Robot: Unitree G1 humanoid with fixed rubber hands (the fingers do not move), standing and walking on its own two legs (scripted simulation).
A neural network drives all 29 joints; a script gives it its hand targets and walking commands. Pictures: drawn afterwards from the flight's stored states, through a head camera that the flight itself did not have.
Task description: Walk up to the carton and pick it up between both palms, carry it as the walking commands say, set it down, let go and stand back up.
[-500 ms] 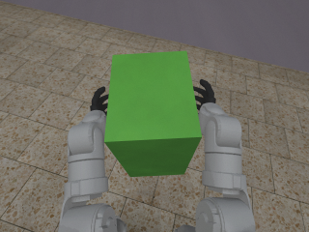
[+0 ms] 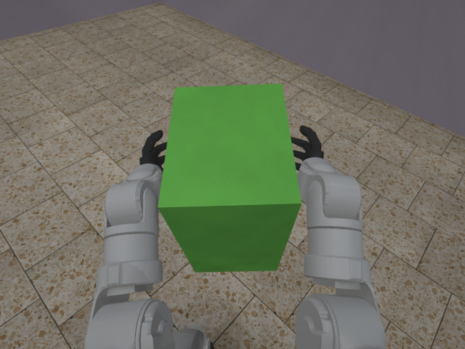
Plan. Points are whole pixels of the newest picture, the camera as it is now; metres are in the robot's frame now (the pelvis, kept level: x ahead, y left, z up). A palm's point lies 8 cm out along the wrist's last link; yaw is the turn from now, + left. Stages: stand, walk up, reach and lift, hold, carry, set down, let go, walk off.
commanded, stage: carry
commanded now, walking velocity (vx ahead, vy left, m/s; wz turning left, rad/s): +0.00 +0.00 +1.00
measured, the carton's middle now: (232, 191) +0.37 -0.01 +0.08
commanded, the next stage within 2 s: none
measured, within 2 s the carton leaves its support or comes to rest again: neither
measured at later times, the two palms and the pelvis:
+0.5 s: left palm out of the picture +0.18 +0.31 +0.14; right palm (163, 190) +0.30 +0.09 +0.16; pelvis -0.09 +0.03 +0.02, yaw +28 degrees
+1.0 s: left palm out of the picture +0.14 +0.37 +0.13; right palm (125, 237) +0.25 +0.14 +0.12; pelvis -0.10 +0.08 +0.02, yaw +30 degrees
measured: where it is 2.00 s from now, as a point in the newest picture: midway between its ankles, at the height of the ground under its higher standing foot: outside the picture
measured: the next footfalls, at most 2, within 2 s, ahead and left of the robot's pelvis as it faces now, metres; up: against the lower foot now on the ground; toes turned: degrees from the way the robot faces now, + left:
right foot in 0.10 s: +0.00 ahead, -0.03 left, +0.00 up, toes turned +46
left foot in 0.48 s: -0.16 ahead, +0.16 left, +0.00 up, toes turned +31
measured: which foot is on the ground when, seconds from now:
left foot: down 0.00-0.16, up 0.18-0.46, down 0.48-1.00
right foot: up 0.00-0.08, down 0.10-1.00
